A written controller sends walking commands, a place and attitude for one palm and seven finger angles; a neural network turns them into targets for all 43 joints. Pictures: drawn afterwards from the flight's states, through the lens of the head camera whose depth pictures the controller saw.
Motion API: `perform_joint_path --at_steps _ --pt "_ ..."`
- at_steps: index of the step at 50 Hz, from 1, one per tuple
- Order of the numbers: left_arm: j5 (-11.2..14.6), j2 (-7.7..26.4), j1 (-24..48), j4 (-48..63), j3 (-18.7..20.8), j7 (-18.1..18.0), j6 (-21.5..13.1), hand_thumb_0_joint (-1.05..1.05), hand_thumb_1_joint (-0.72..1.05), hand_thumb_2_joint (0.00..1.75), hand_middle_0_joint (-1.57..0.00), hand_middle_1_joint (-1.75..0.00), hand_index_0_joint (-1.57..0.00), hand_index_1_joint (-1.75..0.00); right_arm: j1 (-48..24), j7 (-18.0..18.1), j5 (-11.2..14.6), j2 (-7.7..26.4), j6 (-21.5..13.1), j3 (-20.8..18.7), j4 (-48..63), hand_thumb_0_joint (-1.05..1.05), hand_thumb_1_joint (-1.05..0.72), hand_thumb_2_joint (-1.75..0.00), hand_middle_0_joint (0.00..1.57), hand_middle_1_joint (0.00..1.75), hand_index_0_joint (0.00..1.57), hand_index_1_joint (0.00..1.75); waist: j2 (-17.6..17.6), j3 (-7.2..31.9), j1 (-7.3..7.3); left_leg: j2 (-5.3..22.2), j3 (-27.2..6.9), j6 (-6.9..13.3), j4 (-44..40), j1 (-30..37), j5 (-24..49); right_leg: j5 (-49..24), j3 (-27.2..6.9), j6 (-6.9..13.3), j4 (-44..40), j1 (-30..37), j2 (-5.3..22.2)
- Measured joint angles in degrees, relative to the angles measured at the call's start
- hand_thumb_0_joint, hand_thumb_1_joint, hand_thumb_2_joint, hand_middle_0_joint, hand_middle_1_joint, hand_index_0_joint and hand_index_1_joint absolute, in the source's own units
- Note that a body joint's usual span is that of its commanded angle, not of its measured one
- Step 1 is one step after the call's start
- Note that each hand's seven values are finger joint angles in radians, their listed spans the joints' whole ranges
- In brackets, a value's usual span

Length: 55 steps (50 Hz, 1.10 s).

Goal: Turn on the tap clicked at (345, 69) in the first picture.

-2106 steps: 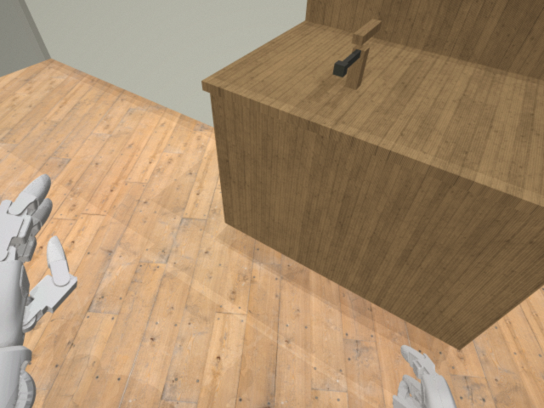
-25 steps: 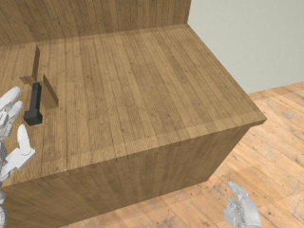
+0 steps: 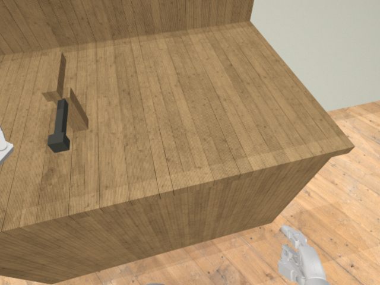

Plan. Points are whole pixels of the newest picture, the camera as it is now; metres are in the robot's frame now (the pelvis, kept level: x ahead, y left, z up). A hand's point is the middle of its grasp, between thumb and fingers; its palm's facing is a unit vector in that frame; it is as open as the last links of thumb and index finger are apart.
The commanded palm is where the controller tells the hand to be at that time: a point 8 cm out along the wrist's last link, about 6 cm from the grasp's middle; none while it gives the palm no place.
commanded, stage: come to a stop and stand still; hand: left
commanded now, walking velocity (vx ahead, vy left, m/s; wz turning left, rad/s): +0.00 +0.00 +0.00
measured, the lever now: (59, 142) +0.33 +0.30 +0.11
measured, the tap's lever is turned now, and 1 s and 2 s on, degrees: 0 0 0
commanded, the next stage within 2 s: look again from close up in 0.78 s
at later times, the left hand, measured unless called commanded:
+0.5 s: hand out of the picture +0.22 +0.33 +0.16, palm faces +0.41 -0.84 -0.35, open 7.4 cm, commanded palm +0.15 +0.36 +0.18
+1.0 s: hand out of the picture +0.22 +0.32 +0.16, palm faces +0.38 -0.84 -0.39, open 7.4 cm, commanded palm +0.16 +0.35 +0.18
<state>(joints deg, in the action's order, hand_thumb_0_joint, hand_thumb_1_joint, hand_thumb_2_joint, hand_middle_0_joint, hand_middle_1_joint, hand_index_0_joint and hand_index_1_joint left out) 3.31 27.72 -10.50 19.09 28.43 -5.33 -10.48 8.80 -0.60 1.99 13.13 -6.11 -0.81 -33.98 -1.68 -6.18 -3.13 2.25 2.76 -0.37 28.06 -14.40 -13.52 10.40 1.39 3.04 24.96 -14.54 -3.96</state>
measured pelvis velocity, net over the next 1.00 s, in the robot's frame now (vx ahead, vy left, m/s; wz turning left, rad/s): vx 0.01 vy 0.07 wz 0.03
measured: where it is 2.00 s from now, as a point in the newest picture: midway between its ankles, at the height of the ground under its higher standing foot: outside the picture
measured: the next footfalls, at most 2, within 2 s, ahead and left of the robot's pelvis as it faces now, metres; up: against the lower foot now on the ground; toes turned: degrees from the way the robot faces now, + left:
none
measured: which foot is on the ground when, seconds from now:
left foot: down 0.00-1.00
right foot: down 0.00-1.00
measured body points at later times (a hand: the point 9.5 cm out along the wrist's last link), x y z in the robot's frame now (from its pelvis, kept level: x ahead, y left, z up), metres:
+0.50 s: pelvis +0.00 +0.08 +0.00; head +0.01 +0.11 +0.45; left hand +0.19 +0.38 +0.18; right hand +0.19 -0.12 -0.07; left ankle +0.01 +0.12 -0.74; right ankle +0.03 -0.08 -0.74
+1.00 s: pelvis +0.01 +0.07 +0.00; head +0.03 +0.09 +0.45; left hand +0.19 +0.36 +0.18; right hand +0.20 -0.14 -0.07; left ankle +0.01 +0.12 -0.74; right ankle +0.03 -0.08 -0.74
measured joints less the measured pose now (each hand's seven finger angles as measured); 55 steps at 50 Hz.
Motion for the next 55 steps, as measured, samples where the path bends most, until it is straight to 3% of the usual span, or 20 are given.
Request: perform_joint_path --at_steps 5,9,15,20,28,38,48,55 --pt "-0.6 -5.8 -12.1 5.6 -6.6 1.1 0.9 0.01 0.90 0.90 -0.20 -0.30 -0.20 -0.30 0.0 -0.7 0.3 -1.0 0.6 0.6 2.2 0.01 -0.91 -0.90 0.20 0.30 0.20 0.30 -0.5 1.6 2.59 -1.4 2.5 2.0 -1.1 1.5 -0.1 -0.1 -2.5 -1.9 0.0 0.5 1.3" --pt "-1.0 -6.5 -16.2 6.1 -10.1 2.2 1.3 0.01 0.89 0.90 -0.21 -0.30 -0.21 -0.30 1.8 0.9 -0.2 -2.1 0.8 1.7 3.0 0.01 -0.91 -0.90 0.20 0.30 0.20 0.30 1.5 2.0 2.72 -2.4 2.6 3.1 -1.3 2.1 -0.1 0.0 -2.6 -2.7 0.0 1.1 2.3" --pt "-1.3 -6.3 -11.8 6.2 -7.8 1.0 0.5 0.02 0.89 0.90 -0.22 -0.30 -0.21 -0.30 3.5 1.5 -0.6 -2.0 -0.6 2.7 2.2 0.01 -0.91 -0.90 0.20 0.30 0.20 0.30 3.0 1.1 0.59 -3.8 1.8 4.6 -0.4 2.0 0.0 -0.1 -1.7 -3.9 -0.2 2.0 3.8" --pt "-1.9 -7.4 -9.3 6.4 -7.2 0.2 -1.2 0.02 0.89 0.90 -0.21 -0.30 -0.21 -0.30 3.5 0.9 -0.7 -2.4 -1.5 3.2 1.4 0.01 -0.90 -0.90 0.20 0.30 0.20 0.30 3.3 1.7 -0.29 -4.9 1.9 5.6 -0.7 2.1 0.1 -0.2 -1.9 -4.3 -0.6 2.2 4.8" --pt "-2.7 -7.5 -10.0 5.6 -9.0 0.6 -1.6 0.02 0.89 0.90 -0.21 -0.30 -0.20 -0.30 2.5 0.5 -1.0 -3.8 -0.9 3.8 2.2 0.01 -0.90 -0.90 0.21 0.30 0.20 0.30 3.7 2.1 0.56 -6.2 2.2 6.5 -1.9 2.6 0.3 0.2 -2.2 -3.8 -0.7 2.2 6.0" --pt "-2.0 -5.4 -12.1 8.9 -7.9 0.7 -1.6 0.02 0.89 0.90 -0.21 -0.30 -0.21 -0.30 2.3 0.2 -1.3 -3.4 0.0 3.2 2.5 0.01 -0.90 -0.90 0.21 0.30 0.20 0.30 3.9 1.2 1.15 -6.8 1.8 6.3 -2.7 3.3 0.2 1.2 -1.7 -2.9 -0.3 2.7 6.5" --pt "-1.5 -6.2 -13.1 8.0 -8.3 0.4 -0.9 0.02 0.89 0.90 -0.21 -0.30 -0.20 -0.30 2.0 0.9 -0.7 -2.2 1.2 2.4 2.2 0.01 -0.90 -0.90 0.20 0.30 0.20 0.30 3.0 1.6 1.30 -5.6 0.7 5.2 -2.1 2.9 0.0 0.1 -0.6 -4.9 -2.3 3.6 5.5" --pt "-1.4 -6.7 -13.8 8.1 -9.1 0.4 -0.8 0.02 0.89 0.90 -0.21 -0.30 -0.21 -0.30 1.8 1.6 -0.5 -1.8 1.1 2.0 2.4 0.01 -0.90 -0.90 0.20 0.30 0.20 0.30 2.6 2.2 1.42 -4.6 0.2 4.5 -2.1 2.7 0.2 -0.3 -0.2 -4.3 -2.8 3.7 4.5"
